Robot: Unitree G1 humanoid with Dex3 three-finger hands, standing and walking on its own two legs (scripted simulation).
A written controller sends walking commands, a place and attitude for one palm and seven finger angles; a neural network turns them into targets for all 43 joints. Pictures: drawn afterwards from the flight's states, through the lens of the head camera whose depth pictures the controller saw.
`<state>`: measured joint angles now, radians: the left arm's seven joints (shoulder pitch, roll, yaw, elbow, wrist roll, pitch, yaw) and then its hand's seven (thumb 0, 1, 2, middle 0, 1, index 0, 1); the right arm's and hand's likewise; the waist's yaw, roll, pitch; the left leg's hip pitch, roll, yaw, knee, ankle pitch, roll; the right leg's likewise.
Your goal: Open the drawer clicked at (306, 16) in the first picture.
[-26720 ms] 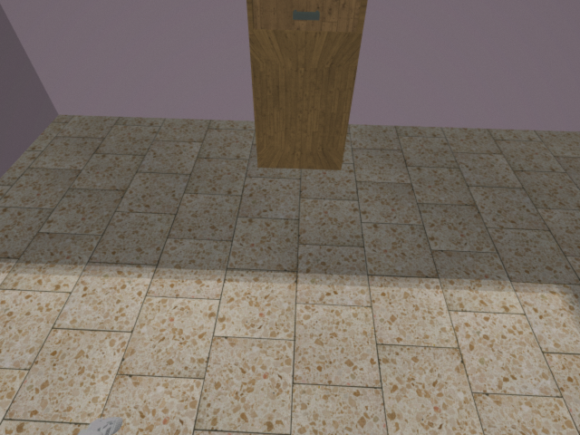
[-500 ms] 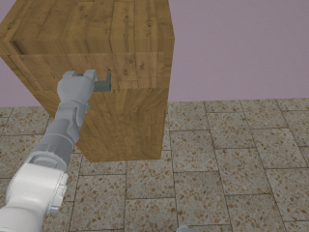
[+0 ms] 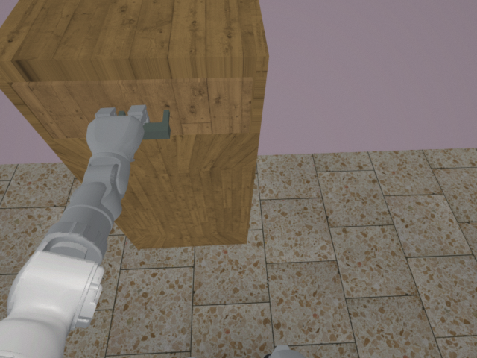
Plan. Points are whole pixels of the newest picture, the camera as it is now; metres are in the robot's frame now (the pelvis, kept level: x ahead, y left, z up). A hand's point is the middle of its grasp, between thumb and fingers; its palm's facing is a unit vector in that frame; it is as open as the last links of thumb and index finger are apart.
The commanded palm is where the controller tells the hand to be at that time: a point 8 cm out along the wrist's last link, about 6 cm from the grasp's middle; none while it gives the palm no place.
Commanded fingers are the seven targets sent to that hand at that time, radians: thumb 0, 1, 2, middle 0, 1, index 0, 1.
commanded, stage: pull the drawer open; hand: left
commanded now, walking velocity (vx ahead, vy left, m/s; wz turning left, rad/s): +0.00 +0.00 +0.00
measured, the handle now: (142, 123) +0.53 +0.17 +0.05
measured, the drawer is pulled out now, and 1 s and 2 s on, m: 0.00 0.13 0.25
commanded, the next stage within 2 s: none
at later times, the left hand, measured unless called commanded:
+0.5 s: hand (122, 183) +0.41 +0.19 +0.03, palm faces +0.00 -0.03 -1.00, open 5.7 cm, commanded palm +0.37 +0.19 +0.08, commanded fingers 0.00 0.90 0.90 -0.40 -1.35 -0.40 -1.35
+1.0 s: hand (116, 217) +0.35 +0.19 +0.03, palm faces +0.00 -0.05 -1.00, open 5.6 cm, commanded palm +0.31 +0.19 +0.08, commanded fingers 0.00 0.90 0.90 -0.40 -1.35 -0.40 -1.35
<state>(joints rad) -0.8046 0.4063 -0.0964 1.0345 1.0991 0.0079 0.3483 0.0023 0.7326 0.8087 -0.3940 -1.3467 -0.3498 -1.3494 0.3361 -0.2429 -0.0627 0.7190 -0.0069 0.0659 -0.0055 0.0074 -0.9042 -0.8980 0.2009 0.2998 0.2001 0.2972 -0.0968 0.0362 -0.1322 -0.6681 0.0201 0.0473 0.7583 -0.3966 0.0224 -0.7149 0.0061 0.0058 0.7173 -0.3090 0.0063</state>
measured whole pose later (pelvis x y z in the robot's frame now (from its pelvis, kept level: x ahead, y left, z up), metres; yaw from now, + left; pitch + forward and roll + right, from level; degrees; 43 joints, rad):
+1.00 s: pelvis +0.01 -0.02 +0.01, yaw +1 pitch +9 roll +0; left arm -0.23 0.33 -0.17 0.44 1.07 0.06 0.30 0.01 0.74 0.82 -0.36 -1.35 -0.37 -1.35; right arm 0.18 -0.23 -0.04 0.66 0.00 0.09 -0.01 0.01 -0.90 -0.90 0.20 0.30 0.20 0.30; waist 0.02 0.05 -0.10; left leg -0.44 0.02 0.03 0.67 -0.38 0.00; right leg -0.50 0.01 -0.01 0.68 -0.33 -0.02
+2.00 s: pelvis +0.01 -0.02 +0.01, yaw +0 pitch +6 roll +1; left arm 0.30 0.32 -0.15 -0.04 1.08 0.06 0.33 0.02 0.75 0.81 -0.33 -1.35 -0.41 -1.35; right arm 0.10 -0.21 -0.01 0.62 -0.03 0.05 0.02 0.01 -0.90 -0.90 0.20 0.30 0.20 0.30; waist 0.08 0.05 -0.09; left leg -0.37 0.02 0.04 0.68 -0.40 -0.01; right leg -0.45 0.01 0.00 0.70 -0.35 -0.02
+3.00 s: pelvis +0.00 -0.02 +0.00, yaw +0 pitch +6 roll +1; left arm 0.46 0.34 -0.10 -0.16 1.06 0.04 0.38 0.00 0.32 0.64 -0.37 -1.29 -0.37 -1.29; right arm 0.12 -0.22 -0.01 0.62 -0.03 0.05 0.01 0.01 -0.90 -0.90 0.20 0.30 0.20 0.30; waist 0.08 0.05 -0.08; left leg -0.43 0.02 0.05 0.74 -0.42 0.00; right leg -0.50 0.01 0.01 0.76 -0.36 -0.02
